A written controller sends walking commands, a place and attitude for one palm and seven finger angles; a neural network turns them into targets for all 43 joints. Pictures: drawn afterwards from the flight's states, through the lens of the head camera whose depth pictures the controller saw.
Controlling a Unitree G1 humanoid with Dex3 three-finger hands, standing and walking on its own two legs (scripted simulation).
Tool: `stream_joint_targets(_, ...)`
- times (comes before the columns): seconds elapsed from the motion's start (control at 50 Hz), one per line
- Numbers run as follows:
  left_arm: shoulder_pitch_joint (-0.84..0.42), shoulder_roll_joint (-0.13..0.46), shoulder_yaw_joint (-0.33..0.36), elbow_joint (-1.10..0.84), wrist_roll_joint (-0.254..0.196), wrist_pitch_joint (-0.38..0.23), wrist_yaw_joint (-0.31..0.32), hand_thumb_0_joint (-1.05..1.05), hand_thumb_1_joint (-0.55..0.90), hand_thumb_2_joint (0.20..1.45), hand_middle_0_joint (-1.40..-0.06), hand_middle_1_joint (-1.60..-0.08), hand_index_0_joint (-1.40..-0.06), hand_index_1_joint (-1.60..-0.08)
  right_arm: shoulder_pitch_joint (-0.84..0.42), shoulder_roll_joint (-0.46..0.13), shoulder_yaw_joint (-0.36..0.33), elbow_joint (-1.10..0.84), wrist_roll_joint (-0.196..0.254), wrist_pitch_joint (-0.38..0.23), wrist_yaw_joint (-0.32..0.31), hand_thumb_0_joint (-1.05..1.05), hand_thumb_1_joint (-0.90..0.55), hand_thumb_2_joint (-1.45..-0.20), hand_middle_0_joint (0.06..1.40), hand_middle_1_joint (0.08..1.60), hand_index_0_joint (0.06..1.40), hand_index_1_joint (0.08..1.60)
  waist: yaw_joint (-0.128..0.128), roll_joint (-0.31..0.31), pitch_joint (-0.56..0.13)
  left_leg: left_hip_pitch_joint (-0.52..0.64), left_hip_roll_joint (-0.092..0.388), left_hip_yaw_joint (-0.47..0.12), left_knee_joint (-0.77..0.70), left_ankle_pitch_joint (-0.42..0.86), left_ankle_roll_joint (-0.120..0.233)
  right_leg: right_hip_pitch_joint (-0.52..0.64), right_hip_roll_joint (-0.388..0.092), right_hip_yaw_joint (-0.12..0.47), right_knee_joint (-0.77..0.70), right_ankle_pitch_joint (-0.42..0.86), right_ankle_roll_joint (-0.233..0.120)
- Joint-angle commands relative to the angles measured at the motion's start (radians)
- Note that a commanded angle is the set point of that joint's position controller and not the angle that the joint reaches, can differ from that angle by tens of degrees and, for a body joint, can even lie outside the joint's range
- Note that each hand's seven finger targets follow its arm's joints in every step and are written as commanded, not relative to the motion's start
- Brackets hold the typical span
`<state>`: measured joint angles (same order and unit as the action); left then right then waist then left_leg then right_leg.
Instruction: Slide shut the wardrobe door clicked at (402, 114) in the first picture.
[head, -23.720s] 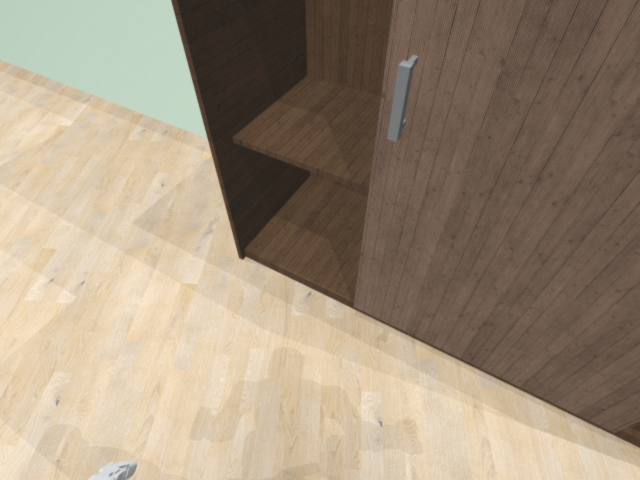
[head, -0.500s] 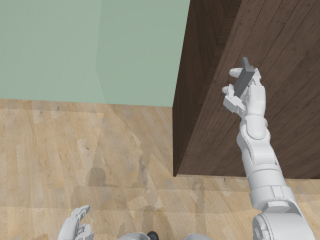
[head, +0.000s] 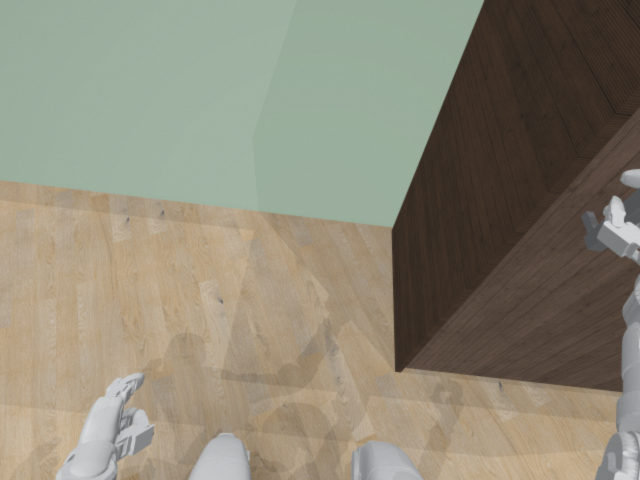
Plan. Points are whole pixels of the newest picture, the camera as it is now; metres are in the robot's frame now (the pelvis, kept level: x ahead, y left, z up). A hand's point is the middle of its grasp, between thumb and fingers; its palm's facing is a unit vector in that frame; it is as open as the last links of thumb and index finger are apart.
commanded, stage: stop walking and hold the door there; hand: right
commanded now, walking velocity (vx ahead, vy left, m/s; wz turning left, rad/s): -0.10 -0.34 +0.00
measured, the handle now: (626, 200) +0.44 -0.34 +0.13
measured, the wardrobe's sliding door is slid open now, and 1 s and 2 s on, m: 0.00 0.00 0.01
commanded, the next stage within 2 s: loosen the grip on the handle in 1.90 s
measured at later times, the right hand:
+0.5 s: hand (612, 222) +0.40 -0.31 +0.13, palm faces +0.48 +0.83 -0.28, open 5.6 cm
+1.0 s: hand (612, 226) +0.40 -0.32 +0.12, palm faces +0.43 +0.86 -0.27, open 5.5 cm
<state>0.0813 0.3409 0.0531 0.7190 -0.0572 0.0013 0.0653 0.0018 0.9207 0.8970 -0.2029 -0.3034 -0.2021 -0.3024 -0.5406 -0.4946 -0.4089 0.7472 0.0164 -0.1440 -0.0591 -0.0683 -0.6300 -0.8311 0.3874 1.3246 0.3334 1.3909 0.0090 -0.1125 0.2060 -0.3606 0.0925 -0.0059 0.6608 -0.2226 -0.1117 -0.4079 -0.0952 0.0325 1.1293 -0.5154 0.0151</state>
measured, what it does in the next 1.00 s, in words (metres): steps on the spot: right foot, then left foot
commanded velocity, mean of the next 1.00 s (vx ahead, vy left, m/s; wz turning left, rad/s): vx -0.03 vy -0.11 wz -0.05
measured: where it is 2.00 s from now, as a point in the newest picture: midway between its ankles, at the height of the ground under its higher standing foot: outside the picture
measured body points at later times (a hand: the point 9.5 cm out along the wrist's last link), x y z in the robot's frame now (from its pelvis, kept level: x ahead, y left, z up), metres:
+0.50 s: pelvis +0.01 +0.01 +0.03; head +0.02 +0.02 +0.48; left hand +0.07 +0.29 -0.09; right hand +0.37 -0.35 +0.15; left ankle +0.03 +0.14 -0.71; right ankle +0.05 -0.07 -0.71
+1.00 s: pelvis +0.01 -0.01 +0.03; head +0.03 +0.00 +0.48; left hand +0.10 +0.30 -0.08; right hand +0.37 -0.36 +0.14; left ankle +0.03 +0.14 -0.71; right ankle +0.01 -0.16 -0.68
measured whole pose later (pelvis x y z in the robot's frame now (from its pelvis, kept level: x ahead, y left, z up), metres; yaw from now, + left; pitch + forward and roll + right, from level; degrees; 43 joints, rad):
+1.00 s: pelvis +0.01 -0.01 +0.03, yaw +1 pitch +0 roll -1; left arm 0.24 0.36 0.04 0.76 -0.05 -0.03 0.10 0.01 0.91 0.89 -0.20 -0.30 -0.20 -0.30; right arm -0.56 -0.52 -0.44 1.05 -0.02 -0.22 -0.03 -0.18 -0.61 -0.84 0.43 1.38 0.45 1.40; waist 0.04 -0.01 0.04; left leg -0.29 0.13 0.06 0.53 -0.23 -0.05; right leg -0.36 -0.02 -0.01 0.75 -0.41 0.01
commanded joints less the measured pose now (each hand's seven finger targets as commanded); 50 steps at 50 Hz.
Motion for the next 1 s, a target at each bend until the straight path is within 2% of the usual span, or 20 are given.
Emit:
stream_joint_targets(0.0,0.078,0.093,0.019,-0.100,0.003,-0.057,0.025,0.000,0.900,0.900,-0.200,-0.300,-0.200,-0.300,-0.256,-0.457,-0.176,-0.101,-0.016,-0.059,-0.029,0.000,-0.900,-0.900,0.450,1.400,0.450,1.400,-0.024,0.391,-0.453,0.202,0.264,-0.194,-0.271,0.291,0.208,0.085,0.039,0.009,-0.302,-0.010,-0.028)
stream_joint_targets(0.04,0.104,0.095,0.023,-0.086,0.004,-0.065,0.025,0.000,0.900,0.900,-0.200,-0.300,-0.200,-0.300,-0.289,-0.373,-0.097,-0.140,-0.021,-0.061,-0.031,0.000,-0.900,-0.900,0.450,1.400,0.450,1.400,0.014,0.293,-0.443,0.100,0.254,-0.171,-0.256,0.225,0.180,0.251,0.044,-0.007,-0.554,0.161,-0.024)
stream_joint_targets(0.06,0.094,0.108,0.028,-0.092,0.007,-0.065,0.029,0.000,0.900,0.900,-0.200,-0.300,-0.200,-0.300,-0.270,-0.341,-0.069,-0.134,-0.025,-0.064,-0.034,0.000,-0.900,-0.900,0.450,1.400,0.450,1.400,0.016,0.120,-0.402,0.046,0.196,-0.128,-0.207,0.142,0.164,0.299,0.042,-0.026,-0.665,0.273,-0.017)
stream_joint_targets(0.08,0.099,0.125,0.027,-0.110,0.010,-0.065,0.031,0.000,0.900,0.900,-0.200,-0.300,-0.200,-0.300,-0.287,-0.329,-0.050,-0.189,-0.028,-0.081,-0.036,0.000,-0.900,-0.900,0.450,1.400,0.450,1.400,0.005,-0.031,-0.380,0.041,0.093,-0.062,-0.092,0.040,0.150,0.261,-0.028,0.053,-0.799,0.300,-0.030)
stream_joint_targets(0.1,0.115,0.134,0.032,-0.127,0.006,-0.063,0.027,0.000,0.900,0.900,-0.200,-0.300,-0.200,-0.300,-0.264,-0.279,-0.013,-0.193,-0.025,-0.093,-0.036,0.000,-0.900,-0.900,0.450,1.400,0.450,1.400,-0.008,-0.220,-0.368,-0.023,-0.027,0.040,0.085,-0.215,0.115,0.240,-0.152,0.220,-0.892,0.336,-0.077)
stream_joint_targets(0.12,0.100,0.091,0.017,-0.139,0.014,-0.073,0.025,0.000,0.900,0.900,-0.200,-0.300,-0.200,-0.300,-0.251,-0.292,-0.019,-0.186,-0.036,-0.100,-0.045,0.000,-0.900,-0.900,0.450,1.400,0.450,1.400,0.013,-0.300,-0.349,-0.065,-0.065,0.022,0.307,-0.319,0.110,0.198,-0.201,0.304,-0.961,0.317,-0.095)
stream_joint_targets(0.16,0.133,0.092,0.018,-0.124,0.005,-0.081,0.035,0.000,0.900,0.900,-0.200,-0.300,-0.200,-0.300,-0.223,-0.379,-0.082,-0.157,-0.027,-0.109,-0.061,0.000,-0.900,-0.900,0.450,1.400,0.450,1.400,-0.003,-0.075,-0.346,-0.077,-0.040,-0.014,0.340,-0.252,0.100,0.226,-0.180,0.237,-0.843,0.497,-0.165)
stream_joint_targets(0.2,0.156,0.101,0.020,-0.112,-0.001,-0.095,0.036,0.000,0.900,0.900,-0.200,-0.300,-0.200,-0.300,-0.205,-0.323,-0.034,-0.146,-0.023,-0.087,-0.051,0.000,-0.900,-0.900,0.450,1.400,0.450,1.400,0.000,-0.046,-0.376,-0.059,-0.033,0.058,0.109,-0.233,0.084,0.362,-0.125,0.089,-0.764,0.649,-0.154)
stream_joint_targets(0.26,0.176,0.109,0.002,-0.112,0.006,-0.108,0.037,0.000,0.900,0.900,-0.200,-0.300,-0.200,-0.300,-0.167,-0.341,-0.033,-0.089,-0.024,-0.067,-0.053,0.000,-0.900,-0.900,0.450,1.400,0.450,1.400,-0.003,-0.123,-0.373,0.090,-0.043,0.085,-0.180,-0.113,0.088,0.322,-0.097,0.032,-0.736,0.577,-0.109)
stream_joint_targets(0.3,0.164,0.116,-0.002,-0.114,0.013,-0.105,0.039,0.000,0.900,0.900,-0.200,-0.300,-0.200,-0.300,-0.165,-0.390,-0.065,-0.062,-0.025,-0.076,-0.051,0.000,-0.900,-0.900,0.450,1.400,0.450,1.400,-0.003,-0.047,-0.403,0.253,-0.017,0.020,-0.312,0.040,0.109,0.225,-0.074,0.031,-0.704,0.458,-0.065)
stream_joint_targets(0.34,0.162,0.112,0.003,-0.115,0.017,-0.103,0.043,0.000,0.900,0.900,-0.200,-0.300,-0.200,-0.300,-0.185,-0.446,-0.110,-0.029,-0.034,-0.086,-0.057,0.000,-0.900,-0.900,0.450,1.400,0.450,1.400,0.017,0.028,-0.390,0.274,0.079,-0.106,-0.294,0.169,0.155,0.151,-0.018,0.007,-0.702,0.340,-0.028)
stream_joint_targets(0.38,0.182,0.116,0.014,-0.086,0.001,-0.089,0.043,0.000,0.900,0.900,-0.200,-0.300,-0.200,-0.300,-0.159,-0.438,-0.129,0.063,-0.011,-0.083,-0.052,0.000,-0.900,-0.900,0.450,1.400,0.450,1.400,0.006,0.207,-0.389,0.233,0.085,-0.129,-0.308,0.060,0.152,0.135,0.006,-0.018,-0.676,0.228,-0.028)
stream_joint_targets(0.4,0.176,0.116,0.015,-0.084,0.000,-0.086,0.042,0.000,0.900,0.900,-0.200,-0.300,-0.200,-0.300,-0.194,-0.445,-0.128,0.063,-0.011,-0.088,-0.052,0.000,-0.900,-0.900,0.450,1.400,0.450,1.400,0.007,0.223,-0.381,0.189,0.102,-0.157,-0.333,0.001,0.160,0.154,0.010,-0.018,-0.661,0.206,-0.031)
stream_joint_targets(0.5,0.175,0.119,0.003,-0.066,0.008,-0.088,0.043,0.000,0.900,0.900,-0.200,-0.300,-0.200,-0.300,-0.206,-0.410,-0.098,0.131,-0.024,-0.111,-0.052,0.000,-0.900,-0.900,0.450,1.400,0.450,1.400,0.007,0.053,-0.344,0.101,0.008,-0.046,-0.261,-0.045,0.128,0.212,-0.062,0.068,-0.796,0.229,-0.057)
stream_joint_targets(0.54,0.174,0.117,0.001,-0.065,0.006,-0.091,0.046,0.000,0.900,0.900,-0.200,-0.300,-0.200,-0.300,-0.181,-0.417,-0.104,0.164,-0.024,-0.109,-0.055,0.000,-0.900,-0.900,0.450,1.400,0.450,1.400,-0.002,0.049,-0.343,0.129,-0.016,-0.015,-0.231,-0.004,0.114,0.198,-0.089,0.098,-0.834,0.249,-0.066)
stream_joint_targets(0.66,0.185,0.123,0.007,-0.066,0.002,-0.089,0.046,0.000,0.900,0.900,-0.200,-0.300,-0.200,-0.300,-0.199,-0.412,-0.091,0.201,-0.023,-0.113,-0.044,0.000,-0.900,-0.900,0.450,1.400,0.450,1.400,0.003,0.080,-0.334,0.137,0.011,-0.066,-0.290,0.041,0.128,0.183,-0.033,0.004,-0.762,0.299,-0.043)
stream_joint_targets(0.76,0.186,0.128,0.032,-0.070,-0.003,-0.059,0.034,0.000,0.900,0.900,-0.200,-0.300,-0.200,-0.300,-0.194,-0.477,-0.138,0.243,-0.037,-0.112,-0.046,0.000,-0.900,-0.900,0.450,1.400,0.450,1.400,-0.007,0.195,-0.355,0.210,0.213,-0.236,-0.354,0.222,0.192,0.074,0.044,-0.044,-0.526,0.251,-0.018)
stream_joint_targets(0.82,0.179,0.128,0.029,-0.067,-0.008,-0.062,0.029,0.000,0.900,0.900,-0.200,-0.300,-0.200,-0.300,-0.216,-0.490,-0.155,0.248,-0.035,-0.101,-0.036,0.000,-0.900,-0.900,0.450,1.400,0.450,1.400,-0.024,0.264,-0.384,0.313,0.334,-0.253,-0.306,0.440,0.267,-0.089,0.047,0.044,-0.281,0.047,-0.013)
stream_joint_targets(0.86,0.173,0.128,0.019,-0.062,-0.005,-0.070,0.030,0.000,0.900,0.900,-0.200,-0.300,-0.200,-0.300,-0.233,-0.493,-0.150,0.224,-0.038,-0.093,-0.029,0.000,-0.900,-0.900,0.450,1.400,0.450,1.400,-0.015,0.225,-0.401,0.313,0.336,-0.192,-0.250,0.556,0.265,-0.072,0.039,0.048,-0.256,0.048,-0.008)
stream_joint_targets(0.98,0.145,0.092,0.007,-0.066,0.015,-0.067,0.043,0.000,0.900,0.900,-0.200,-0.300,-0.200,-0.300,-0.300,-0.415,-0.091,0.091,-0.019,-0.097,-0.026,0.000,-0.900,-0.900,0.450,1.400,0.450,1.400,-0.008,0.323,-0.380,0.179,0.275,-0.070,-0.245,0.341,0.182,0.127,0.070,-0.092,-0.517,0.175,0.008)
